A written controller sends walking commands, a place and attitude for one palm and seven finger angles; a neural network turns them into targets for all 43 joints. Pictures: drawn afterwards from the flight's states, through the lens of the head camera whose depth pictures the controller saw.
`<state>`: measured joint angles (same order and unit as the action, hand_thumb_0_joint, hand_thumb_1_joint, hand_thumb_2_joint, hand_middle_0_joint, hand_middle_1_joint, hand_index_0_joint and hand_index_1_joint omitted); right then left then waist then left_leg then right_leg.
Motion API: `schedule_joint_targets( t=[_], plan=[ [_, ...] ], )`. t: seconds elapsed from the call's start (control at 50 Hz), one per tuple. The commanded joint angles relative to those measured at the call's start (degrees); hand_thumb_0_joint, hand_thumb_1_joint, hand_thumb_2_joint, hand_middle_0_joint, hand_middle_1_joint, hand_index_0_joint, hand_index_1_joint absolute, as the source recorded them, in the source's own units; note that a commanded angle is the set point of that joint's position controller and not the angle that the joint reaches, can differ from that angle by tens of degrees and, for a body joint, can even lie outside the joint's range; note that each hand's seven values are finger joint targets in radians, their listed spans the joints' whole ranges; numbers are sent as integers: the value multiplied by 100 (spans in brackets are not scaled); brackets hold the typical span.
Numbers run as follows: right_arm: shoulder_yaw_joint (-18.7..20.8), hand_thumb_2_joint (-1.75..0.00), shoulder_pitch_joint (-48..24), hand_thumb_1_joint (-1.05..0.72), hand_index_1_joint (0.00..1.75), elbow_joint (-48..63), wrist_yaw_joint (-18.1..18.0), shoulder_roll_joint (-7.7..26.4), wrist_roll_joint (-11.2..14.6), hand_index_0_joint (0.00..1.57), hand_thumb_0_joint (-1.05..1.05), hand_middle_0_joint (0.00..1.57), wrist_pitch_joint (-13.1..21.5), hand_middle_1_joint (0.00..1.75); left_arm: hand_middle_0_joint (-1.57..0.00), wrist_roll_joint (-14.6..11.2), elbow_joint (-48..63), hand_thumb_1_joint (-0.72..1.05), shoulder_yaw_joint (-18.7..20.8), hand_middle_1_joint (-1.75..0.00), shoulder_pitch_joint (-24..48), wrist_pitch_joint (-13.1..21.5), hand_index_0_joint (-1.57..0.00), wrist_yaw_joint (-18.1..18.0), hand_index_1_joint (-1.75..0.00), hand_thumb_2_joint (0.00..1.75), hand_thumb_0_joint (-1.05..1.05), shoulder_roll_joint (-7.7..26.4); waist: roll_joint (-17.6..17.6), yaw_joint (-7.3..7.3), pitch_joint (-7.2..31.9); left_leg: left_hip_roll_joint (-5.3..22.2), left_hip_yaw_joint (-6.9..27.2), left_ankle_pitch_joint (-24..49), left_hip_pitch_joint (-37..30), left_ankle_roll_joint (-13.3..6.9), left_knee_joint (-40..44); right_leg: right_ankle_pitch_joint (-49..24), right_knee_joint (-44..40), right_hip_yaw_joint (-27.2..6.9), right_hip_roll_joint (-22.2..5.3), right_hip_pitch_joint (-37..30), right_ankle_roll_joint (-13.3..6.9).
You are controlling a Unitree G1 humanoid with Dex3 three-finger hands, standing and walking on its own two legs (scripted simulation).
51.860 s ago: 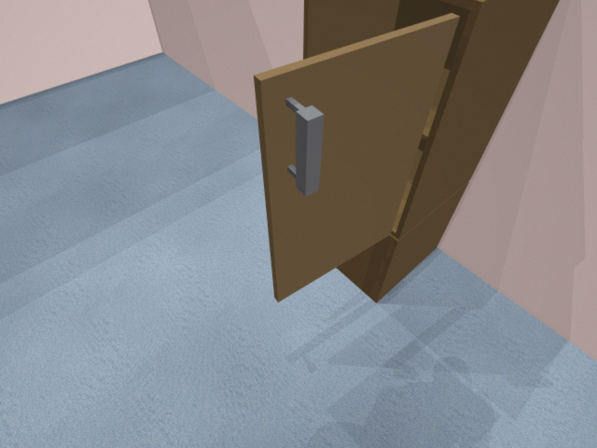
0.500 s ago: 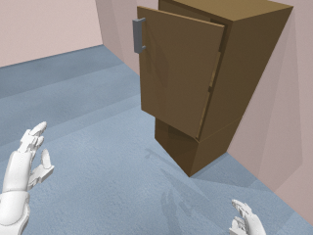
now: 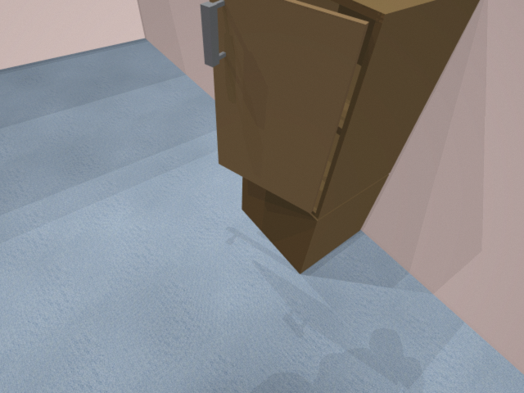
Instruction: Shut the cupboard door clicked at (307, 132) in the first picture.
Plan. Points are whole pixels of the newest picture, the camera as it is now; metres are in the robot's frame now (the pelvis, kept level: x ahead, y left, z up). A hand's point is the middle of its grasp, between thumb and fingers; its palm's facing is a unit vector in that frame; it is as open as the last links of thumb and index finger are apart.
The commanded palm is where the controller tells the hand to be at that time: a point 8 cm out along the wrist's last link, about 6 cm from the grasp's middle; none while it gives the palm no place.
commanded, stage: let the arm hang, fingers relaxed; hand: left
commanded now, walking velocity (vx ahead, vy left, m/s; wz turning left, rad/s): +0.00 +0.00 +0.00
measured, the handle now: (216, 33) +0.87 +0.17 +0.14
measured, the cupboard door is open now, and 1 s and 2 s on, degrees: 18 18 18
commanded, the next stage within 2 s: look to check the result in 0.52 s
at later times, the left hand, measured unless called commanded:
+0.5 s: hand out of the picture -0.01 +0.11 -0.18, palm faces +0.04 -0.99 -0.13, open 7.3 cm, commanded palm none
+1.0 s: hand out of the picture -0.01 +0.12 -0.18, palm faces +0.05 -0.98 -0.17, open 7.3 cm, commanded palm none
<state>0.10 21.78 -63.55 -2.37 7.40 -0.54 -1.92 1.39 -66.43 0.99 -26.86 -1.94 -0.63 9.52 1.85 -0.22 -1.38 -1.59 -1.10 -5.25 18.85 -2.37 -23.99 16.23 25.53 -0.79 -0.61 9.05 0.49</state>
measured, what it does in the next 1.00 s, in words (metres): shifts its weight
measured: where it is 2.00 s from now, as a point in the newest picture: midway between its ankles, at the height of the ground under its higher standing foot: outside the picture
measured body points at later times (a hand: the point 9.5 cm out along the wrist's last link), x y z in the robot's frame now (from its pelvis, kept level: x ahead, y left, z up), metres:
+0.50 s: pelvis +0.01 -0.03 +0.00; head +0.00 -0.03 +0.45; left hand -0.01 +0.17 -0.17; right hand -0.01 -0.24 -0.16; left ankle +0.08 +0.09 -0.74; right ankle -0.03 -0.14 -0.74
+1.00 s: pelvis +0.04 -0.03 +0.00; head +0.04 -0.03 +0.45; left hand -0.01 +0.18 -0.16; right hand +0.03 -0.25 -0.16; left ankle +0.08 +0.09 -0.74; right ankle -0.03 -0.14 -0.74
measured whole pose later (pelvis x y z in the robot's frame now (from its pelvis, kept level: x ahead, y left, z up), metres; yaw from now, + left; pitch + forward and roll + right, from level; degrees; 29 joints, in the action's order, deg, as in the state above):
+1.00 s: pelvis +0.04 -0.03 +0.00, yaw +0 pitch -2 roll +0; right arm 0.0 16.3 -64.8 -2.9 7.6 -0.6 -1.1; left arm 0.9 -65.9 0.7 -21.0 0.0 -2.2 6.9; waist 0.2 -0.1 -1.5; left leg 0.4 0.2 -10.1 14.7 0.2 -26.3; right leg 19.1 23.2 0.1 1.5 2.6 -1.3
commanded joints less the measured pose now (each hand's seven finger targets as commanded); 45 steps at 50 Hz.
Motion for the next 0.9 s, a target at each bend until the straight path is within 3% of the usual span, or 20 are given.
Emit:
schedule_joint_targets(
  t=[0.0, 0.08, 0.14, 0.2, 0.28, 0.32, 0.44, 0.52, 0.66, 0.88],
  plan=[
    [238, -90, 26, -90, 30, 206, -21, 835, -16, 20, 0, 20, 94, 30, -20, -29, 6, 90, 44, -30, -399, 145, -20, -89, -30, 90, 0, 419, 19, -6, -384, 561, 869, -1756, -399, 66, 714, 1114, -819, -336, -323, 893, -372],
    [226, -90, 171, -90, 30, 94, 9, 677, -19, 20, 0, 20, 52, 30, -20, -31, 51, 90, 25, -30, -233, 158, -20, -133, -30, 90, 0, 397, 274, -101, -587, 542, 736, -1420, -609, 60, 399, 1364, -953, -441, -386, 1345, -374],
    [201, -90, 175, -90, 30, 66, 30, 543, -27, 20, 0, 20, 27, 30, -20, -26, 92, 90, 14, -30, -199, 132, -20, -152, -30, 90, 0, 368, 4, -111, -801, 514, 690, -1507, -530, 75, 336, 1555, -946, -467, -387, 1574, -372],
    [179, -90, 164, -90, 30, 57, 29, 539, -42, 20, 0, 20, 32, 30, -20, -18, 118, 90, 16, -30, -181, 119, -20, -152, -30, 90, 0, 325, -22, -73, -978, 569, 794, -1706, -344, 55, 506, 1502, -810, -440, -309, 1588, -338],
    [157, -90, 103, -90, 30, 91, 19, 522, -46, 20, 0, 20, 89, 30, -20, -19, 149, 90, 33, -30, -168, 149, -20, -148, -30, 90, 0, 292, -193, -24, -862, 578, 801, -1499, -259, 38, 596, 1002, -703, -434, -284, 1256, -329],
    [142, -90, 71, -90, 30, 112, 18, 529, -29, 20, 0, 20, 101, 30, -20, -25, 165, 90, 37, -30, -185, 171, -20, -155, -30, 90, 0, 327, -83, 15, -776, 551, 724, -1252, -314, 43, 485, 887, -752, -429, -308, 1141, -334],
    [99, -90, 98, -90, 30, 73, -7, 452, -27, 20, 0, 20, 166, 30, -20, -57, 177, 90, 41, -30, 5, 233, -20, -171, -30, 90, 0, 241, -287, -39, -515, 579, 615, -314, -579, 68, 220, 158, -742, -415, -373, 836, -353],
    [74, -90, 56, -90, 30, 54, -28, 445, -13, 20, 0, 20, 180, 30, -20, -74, 144, 90, 35, -30, -6, 257, -20, -186, -30, 90, 0, 207, -160, -2, -426, 585, 581, 118, -689, 71, 76, -246, -785, -397, -395, 631, -356],
    [65, -90, 53, -90, 30, -15, -52, 408, -24, 20, 0, 20, 163, 30, -20, -84, 108, 90, 41, -30, 64, 245, -20, -198, -30, 90, 0, 161, -259, -29, -388, 615, 577, 274, -730, 67, 14, -506, -789, -359, -405, 445, -356],
    [70, -90, -118, -90, 30, -28, -67, 487, -13, 20, 0, 20, 164, 30, -20, -78, 79, 90, 26, -30, 1, 241, -20, -209, -30, 90, 0, 183, -119, -11, -329, 661, 520, 543, -949, 47, -4, -991, -759, -321, -414, 311, -300]
  ],
)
